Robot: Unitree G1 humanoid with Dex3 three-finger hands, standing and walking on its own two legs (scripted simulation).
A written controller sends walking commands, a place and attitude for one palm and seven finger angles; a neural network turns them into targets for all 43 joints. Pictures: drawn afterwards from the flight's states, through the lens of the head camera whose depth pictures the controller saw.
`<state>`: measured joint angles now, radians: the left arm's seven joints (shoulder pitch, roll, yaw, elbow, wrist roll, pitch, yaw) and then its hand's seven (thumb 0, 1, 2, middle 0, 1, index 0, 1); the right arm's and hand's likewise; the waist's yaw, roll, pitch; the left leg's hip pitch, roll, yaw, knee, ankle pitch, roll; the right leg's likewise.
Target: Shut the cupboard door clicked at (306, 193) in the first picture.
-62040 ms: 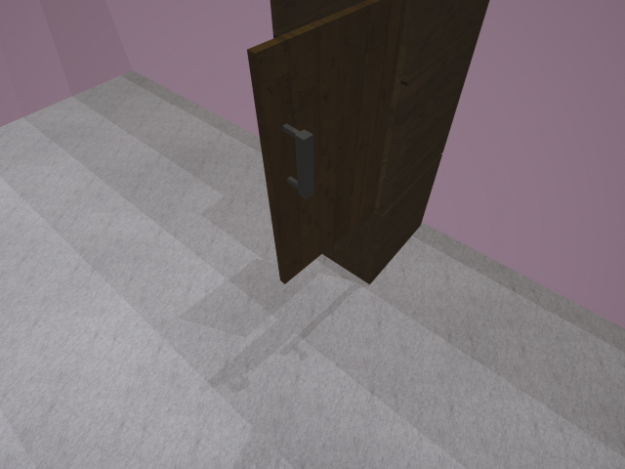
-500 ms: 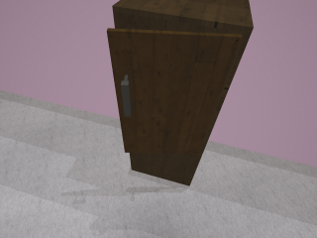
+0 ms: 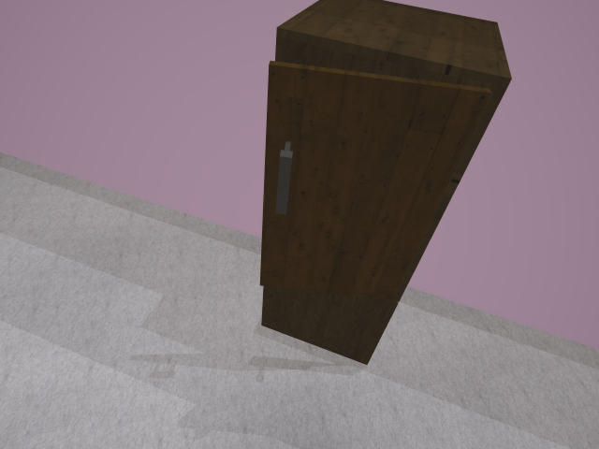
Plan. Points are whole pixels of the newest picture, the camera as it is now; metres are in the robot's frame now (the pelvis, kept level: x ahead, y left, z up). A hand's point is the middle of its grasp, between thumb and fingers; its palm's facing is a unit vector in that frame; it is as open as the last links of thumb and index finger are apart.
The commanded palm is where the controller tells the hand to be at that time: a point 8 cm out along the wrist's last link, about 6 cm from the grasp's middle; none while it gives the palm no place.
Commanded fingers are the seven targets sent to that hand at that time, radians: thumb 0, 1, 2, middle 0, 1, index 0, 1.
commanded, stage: come to a stop and stand still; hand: left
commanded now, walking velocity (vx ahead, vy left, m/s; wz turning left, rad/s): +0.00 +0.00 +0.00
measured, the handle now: (284, 177) +0.58 +0.08 +0.05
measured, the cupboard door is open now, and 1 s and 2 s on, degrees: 16 16 16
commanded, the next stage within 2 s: look again from close up in 0.80 s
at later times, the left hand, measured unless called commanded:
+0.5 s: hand out of the picture -0.03 +0.28 -0.18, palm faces -0.04 -0.96 -0.26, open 7.4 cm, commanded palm none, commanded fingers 0.00 0.90 0.90 -0.20 -0.30 -0.20 -0.30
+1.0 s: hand out of the picture -0.07 +0.21 -0.16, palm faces -0.06 -0.99 -0.15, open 7.4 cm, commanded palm none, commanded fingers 0.00 0.90 0.90 -0.20 -0.30 -0.20 -0.30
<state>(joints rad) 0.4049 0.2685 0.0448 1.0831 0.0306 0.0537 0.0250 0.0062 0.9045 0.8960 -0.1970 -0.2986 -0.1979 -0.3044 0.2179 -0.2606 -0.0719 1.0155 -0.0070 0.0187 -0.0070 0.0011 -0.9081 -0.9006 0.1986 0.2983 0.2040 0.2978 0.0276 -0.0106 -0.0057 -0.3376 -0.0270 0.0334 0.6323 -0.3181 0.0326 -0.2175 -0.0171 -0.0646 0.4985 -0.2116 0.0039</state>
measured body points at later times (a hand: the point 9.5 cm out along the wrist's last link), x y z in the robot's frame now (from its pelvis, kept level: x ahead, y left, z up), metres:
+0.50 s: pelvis -0.05 +0.06 +0.00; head -0.05 +0.09 +0.45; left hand -0.03 +0.33 -0.16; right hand -0.07 -0.20 -0.13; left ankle +0.00 +0.16 -0.73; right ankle -0.09 -0.07 -0.73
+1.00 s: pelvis -0.06 +0.05 +0.01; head -0.05 +0.05 +0.46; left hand -0.07 +0.26 -0.15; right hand -0.09 -0.16 -0.15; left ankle +0.00 +0.16 -0.73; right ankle -0.11 -0.04 -0.73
